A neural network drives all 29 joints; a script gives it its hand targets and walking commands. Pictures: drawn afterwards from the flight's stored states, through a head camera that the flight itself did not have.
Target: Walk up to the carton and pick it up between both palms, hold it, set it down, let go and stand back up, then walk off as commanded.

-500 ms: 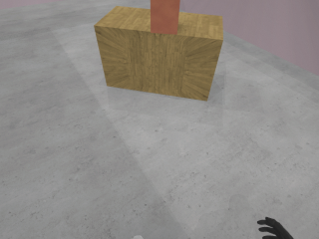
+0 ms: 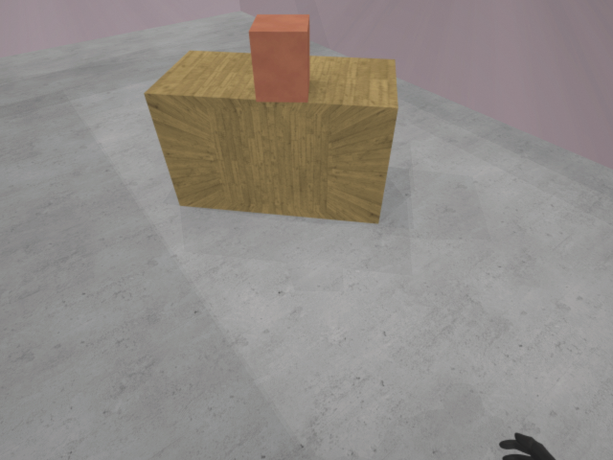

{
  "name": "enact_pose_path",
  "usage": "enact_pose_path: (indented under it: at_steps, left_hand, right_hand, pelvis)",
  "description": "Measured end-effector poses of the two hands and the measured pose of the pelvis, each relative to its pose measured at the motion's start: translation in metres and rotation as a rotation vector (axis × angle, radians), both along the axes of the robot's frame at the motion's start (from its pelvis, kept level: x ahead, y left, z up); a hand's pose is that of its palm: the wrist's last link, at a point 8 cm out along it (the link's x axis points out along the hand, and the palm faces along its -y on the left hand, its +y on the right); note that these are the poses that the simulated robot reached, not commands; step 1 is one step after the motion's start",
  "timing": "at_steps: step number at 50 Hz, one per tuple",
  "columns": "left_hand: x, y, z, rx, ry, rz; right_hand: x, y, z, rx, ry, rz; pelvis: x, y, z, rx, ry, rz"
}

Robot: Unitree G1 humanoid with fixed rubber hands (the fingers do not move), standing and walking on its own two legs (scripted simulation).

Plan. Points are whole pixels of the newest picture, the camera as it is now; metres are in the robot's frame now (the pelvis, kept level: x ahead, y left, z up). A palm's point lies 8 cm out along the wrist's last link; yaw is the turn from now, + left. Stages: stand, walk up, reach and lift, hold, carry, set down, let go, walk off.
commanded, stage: walk up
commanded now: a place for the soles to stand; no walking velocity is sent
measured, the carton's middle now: (282, 58) +1.52 +0.09 -0.04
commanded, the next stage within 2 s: none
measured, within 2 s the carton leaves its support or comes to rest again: neither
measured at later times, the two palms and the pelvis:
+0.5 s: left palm (82, 430) +0.23 +0.35 -0.11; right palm (469, 385) +0.29 -0.24 -0.11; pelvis +0.16 +0.05 -0.04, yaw -2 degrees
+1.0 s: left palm (66, 358) +0.35 +0.42 -0.12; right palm (411, 303) +0.43 -0.17 -0.09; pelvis +0.30 +0.12 -0.02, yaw -4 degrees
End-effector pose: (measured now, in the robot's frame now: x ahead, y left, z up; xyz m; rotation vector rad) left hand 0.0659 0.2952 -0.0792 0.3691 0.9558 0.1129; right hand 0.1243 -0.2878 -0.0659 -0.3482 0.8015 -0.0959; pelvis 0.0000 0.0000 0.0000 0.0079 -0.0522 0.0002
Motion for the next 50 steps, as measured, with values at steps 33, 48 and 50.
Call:
enact_pose_path:
  at_steps: [33, 48, 50]
  left_hand:
    - [0.231, 0.061, -0.023, -0.035, 0.069, -0.065]
    - [0.271, 0.116, -0.037, 0.051, 0.122, 0.044]
    - [0.282, 0.129, -0.038, 0.059, 0.103, 0.051]
  right_hand:
    - [0.171, 0.053, 0.007, -0.068, 0.073, -0.103]
    - [0.277, 0.097, -0.024, -0.064, 0.159, -0.028]
    - [0.303, 0.113, -0.024, -0.052, 0.129, -0.001]
  pelvis:
    - [0.213, 0.07, -0.001, -0.075, 0.005, -0.082]
    - [0.289, 0.107, -0.02, -0.083, 0.007, -0.08]
    - [0.303, 0.119, -0.023, -0.084, 0.018, -0.065]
